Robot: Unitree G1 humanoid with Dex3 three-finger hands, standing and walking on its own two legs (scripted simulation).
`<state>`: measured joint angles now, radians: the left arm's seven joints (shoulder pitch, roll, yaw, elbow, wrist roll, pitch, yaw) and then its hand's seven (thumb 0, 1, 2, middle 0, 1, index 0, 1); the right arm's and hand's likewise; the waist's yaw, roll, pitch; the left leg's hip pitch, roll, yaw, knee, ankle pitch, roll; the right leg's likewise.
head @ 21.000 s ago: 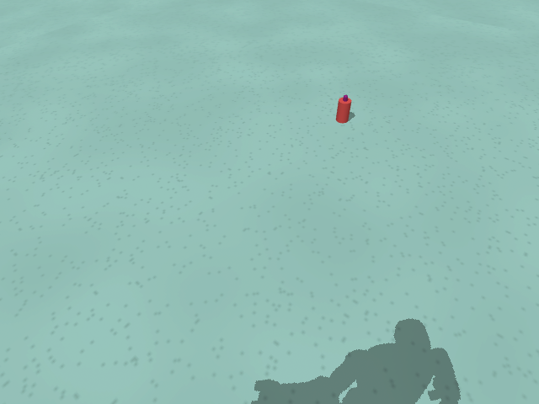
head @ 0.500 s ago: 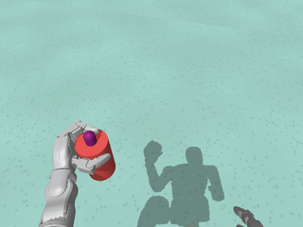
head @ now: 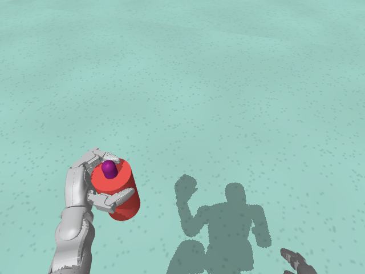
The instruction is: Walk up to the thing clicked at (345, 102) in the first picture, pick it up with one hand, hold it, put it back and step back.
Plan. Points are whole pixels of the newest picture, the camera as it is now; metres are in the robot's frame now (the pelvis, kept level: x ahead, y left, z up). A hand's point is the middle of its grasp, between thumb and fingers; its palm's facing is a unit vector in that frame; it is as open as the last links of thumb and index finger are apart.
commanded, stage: hold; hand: left
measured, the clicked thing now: (116, 186) +0.32 +0.16 +0.02
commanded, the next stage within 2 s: crouch in 1.74 s
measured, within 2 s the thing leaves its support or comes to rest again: neither
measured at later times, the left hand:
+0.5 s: hand (107, 181) +0.32 +0.17 +0.06, palm faces +0.10 -0.99 +0.00, open 9.1 cm
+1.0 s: hand (105, 179) +0.32 +0.18 +0.06, palm faces +0.10 -0.99 -0.01, open 9.1 cm
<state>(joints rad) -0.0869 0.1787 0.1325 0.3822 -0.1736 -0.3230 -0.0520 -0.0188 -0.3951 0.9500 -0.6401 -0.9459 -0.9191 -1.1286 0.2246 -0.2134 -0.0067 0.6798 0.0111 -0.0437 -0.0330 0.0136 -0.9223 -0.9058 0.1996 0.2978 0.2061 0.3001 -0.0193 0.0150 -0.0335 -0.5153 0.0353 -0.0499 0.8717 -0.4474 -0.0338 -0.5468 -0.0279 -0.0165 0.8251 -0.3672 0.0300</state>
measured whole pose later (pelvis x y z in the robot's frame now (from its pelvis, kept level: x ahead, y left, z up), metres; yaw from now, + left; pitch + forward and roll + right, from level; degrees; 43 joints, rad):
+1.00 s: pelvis +0.00 +0.01 +0.00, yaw +0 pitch +5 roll -1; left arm -0.11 0.19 0.14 0.41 -0.17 -0.33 -0.06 -0.02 -0.39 0.95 -0.64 -0.95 -0.92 -1.13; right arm 0.23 -0.21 0.00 0.67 0.01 -0.06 -0.02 0.01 -0.92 -0.91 0.20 0.30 0.21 0.30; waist -0.02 0.02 -0.03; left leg -0.52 0.03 -0.05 0.87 -0.44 -0.03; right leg -0.54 -0.03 -0.02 0.81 -0.35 0.04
